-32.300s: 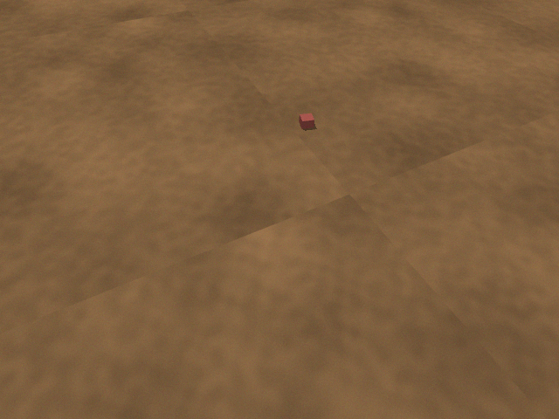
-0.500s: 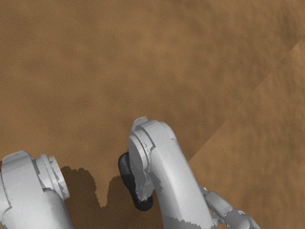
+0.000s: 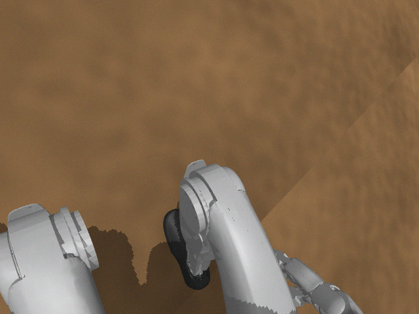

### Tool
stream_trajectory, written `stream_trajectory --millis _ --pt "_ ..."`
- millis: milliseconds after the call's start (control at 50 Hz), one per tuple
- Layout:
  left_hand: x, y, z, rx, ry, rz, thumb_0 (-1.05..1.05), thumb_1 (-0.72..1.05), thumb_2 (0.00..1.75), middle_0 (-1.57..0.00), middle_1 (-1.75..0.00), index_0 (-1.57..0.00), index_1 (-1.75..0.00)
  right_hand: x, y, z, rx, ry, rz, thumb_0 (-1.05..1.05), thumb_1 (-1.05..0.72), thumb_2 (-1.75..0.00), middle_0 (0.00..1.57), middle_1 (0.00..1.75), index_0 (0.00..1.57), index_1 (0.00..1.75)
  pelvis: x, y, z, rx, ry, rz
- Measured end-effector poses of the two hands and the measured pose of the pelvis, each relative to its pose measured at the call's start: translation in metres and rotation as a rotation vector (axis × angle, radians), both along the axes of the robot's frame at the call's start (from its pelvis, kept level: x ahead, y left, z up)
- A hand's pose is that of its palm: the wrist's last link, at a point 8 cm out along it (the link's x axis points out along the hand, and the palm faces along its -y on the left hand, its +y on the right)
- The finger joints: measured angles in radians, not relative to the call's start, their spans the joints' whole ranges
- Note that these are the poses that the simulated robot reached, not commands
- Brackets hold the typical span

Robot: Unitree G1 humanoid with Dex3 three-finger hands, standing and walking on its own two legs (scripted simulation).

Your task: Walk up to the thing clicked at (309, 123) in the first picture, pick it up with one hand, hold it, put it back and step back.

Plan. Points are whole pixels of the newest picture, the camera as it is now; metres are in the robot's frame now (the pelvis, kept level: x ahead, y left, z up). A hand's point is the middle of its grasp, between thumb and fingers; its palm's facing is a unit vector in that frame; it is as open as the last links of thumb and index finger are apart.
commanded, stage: close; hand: left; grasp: from above
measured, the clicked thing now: out of the picture +0.44 +0.38 -0.27
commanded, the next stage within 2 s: settle in 0.46 s
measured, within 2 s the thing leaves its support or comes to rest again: leaves its support in 0.86 s
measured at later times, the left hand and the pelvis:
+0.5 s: hand out of the picture +0.42 +0.37 -0.23, palm faces -0.43 -0.14 -0.89, open 9.7 cm; pelvis +0.00 +0.00 +0.00, yaw +0 degrees
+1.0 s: hand out of the picture +0.43 +0.38 -0.20, palm faces -0.39 -0.12 -0.91, open 9.6 cm; pelvis +0.00 +0.00 +0.01, yaw +1 degrees
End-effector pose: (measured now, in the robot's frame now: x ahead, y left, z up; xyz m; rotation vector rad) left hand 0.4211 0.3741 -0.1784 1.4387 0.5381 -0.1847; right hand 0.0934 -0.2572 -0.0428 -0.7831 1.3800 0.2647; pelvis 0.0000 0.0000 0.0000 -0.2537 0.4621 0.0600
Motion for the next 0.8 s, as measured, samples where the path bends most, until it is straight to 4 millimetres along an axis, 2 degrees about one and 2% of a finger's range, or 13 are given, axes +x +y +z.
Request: stream_trajectory --millis 380,800 --pt "0.0053 0.0007 0.003 0.013 0.0 0.016 0.01 0.15 0.34 -0.69 -0.44 -0.71 -0.41 -0.008 0.005 -0.0035 0.024 0.004 -0.025 0.0 -0.9 -0.9 0.2 0.3 0.2 0.3 0.0006 0.0003 0.0003 0.002 0.009 0.0" --pt "0.0079 0.0013 0.0055 0.006 0.009 0.015 0.0 0.07 0.36 -0.79 -0.37 -0.8 -0.35 -0.0049 0.0041 0.0001 0.011 0.008 -0.039 0.0 -0.91 -0.9 0.2 0.3 0.2 0.3 0.0023 0.0014 0.0036 -0.003 0.023 0.004"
